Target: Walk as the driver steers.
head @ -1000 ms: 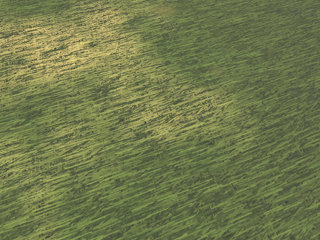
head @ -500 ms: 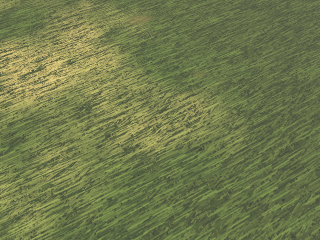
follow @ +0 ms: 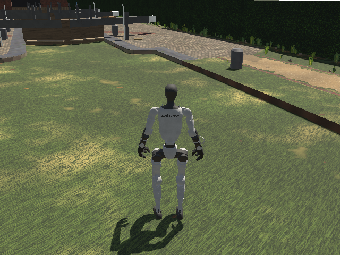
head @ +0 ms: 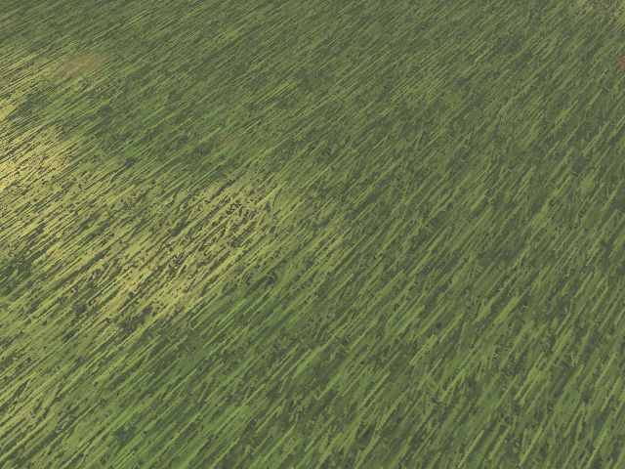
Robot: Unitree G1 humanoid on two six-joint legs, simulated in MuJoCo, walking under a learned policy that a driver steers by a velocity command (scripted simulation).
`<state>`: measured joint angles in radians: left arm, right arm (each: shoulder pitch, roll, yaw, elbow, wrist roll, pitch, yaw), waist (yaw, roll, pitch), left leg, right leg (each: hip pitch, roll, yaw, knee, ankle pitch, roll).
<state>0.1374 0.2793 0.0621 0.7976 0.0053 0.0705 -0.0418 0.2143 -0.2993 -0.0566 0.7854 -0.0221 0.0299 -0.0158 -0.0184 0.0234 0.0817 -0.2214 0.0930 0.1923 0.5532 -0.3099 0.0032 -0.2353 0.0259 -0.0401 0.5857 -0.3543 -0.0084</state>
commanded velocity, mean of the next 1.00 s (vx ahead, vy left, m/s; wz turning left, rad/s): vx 0.34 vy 0.00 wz -0.56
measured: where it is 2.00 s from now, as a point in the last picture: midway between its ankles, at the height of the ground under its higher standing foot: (486, 386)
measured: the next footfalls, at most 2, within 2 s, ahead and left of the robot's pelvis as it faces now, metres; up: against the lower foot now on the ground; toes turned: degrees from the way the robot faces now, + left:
right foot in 0.02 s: +0.02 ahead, -0.10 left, +0.00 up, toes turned -2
left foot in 0.52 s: +0.22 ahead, +0.07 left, +0.00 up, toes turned -21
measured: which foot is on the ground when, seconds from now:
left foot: down 0.00-0.02, up 0.04-0.50, down 0.52-1.00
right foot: up 0.00-0.00, down 0.02-0.52, up 0.54-0.98, down 1.00-1.00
